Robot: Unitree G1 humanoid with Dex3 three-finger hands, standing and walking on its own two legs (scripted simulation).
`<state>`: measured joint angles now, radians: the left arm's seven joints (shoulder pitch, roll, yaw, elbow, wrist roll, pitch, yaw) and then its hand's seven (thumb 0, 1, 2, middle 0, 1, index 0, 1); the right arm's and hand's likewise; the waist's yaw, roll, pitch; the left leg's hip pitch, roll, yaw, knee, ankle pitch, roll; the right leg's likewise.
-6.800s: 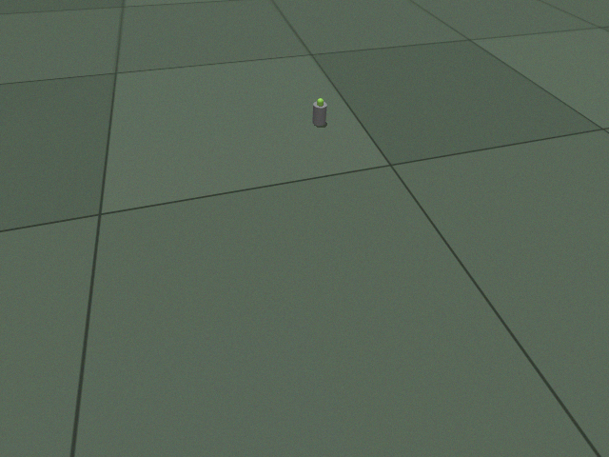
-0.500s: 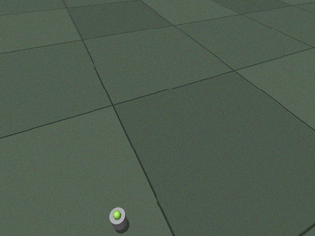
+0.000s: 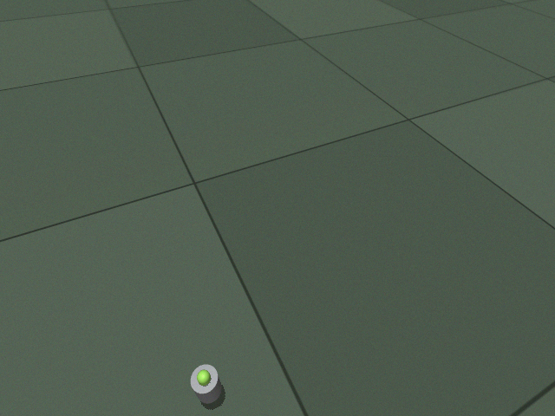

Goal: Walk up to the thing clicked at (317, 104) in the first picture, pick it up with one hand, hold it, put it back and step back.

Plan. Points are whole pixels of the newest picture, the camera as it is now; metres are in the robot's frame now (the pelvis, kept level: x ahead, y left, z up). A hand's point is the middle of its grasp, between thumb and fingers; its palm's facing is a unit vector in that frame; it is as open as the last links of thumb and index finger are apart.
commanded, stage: walk up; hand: left
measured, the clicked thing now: (206, 382) +0.37 +0.20 -0.69
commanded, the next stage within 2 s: stand in 0.36 s
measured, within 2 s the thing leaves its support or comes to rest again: neither
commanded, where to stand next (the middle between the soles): +0.04 -0.01 m, yaw +0 degrees
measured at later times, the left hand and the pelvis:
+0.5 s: hand out of the picture +0.09 +0.25 -0.15, palm faces -0.02 -0.94 -0.34, open 7.4 cm; pelvis +0.00 +0.00 +0.01, yaw +0 degrees
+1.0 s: hand out of the picture +0.04 +0.26 -0.15, palm faces -0.03 -0.94 -0.35, open 7.4 cm; pelvis -0.03 +0.00 +0.01, yaw +0 degrees
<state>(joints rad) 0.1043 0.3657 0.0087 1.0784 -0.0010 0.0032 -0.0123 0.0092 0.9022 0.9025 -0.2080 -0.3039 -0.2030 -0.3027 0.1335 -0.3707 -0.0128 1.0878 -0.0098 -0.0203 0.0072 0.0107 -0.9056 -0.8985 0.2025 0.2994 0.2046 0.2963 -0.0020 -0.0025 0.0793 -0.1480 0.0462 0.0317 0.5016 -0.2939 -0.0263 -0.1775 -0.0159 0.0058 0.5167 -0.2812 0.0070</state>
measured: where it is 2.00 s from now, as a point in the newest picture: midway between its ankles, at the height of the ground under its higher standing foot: outside the picture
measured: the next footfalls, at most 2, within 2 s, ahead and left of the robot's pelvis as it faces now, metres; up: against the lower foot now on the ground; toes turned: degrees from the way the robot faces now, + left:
none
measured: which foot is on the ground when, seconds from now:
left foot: down 0.00-1.00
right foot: down 0.00-1.00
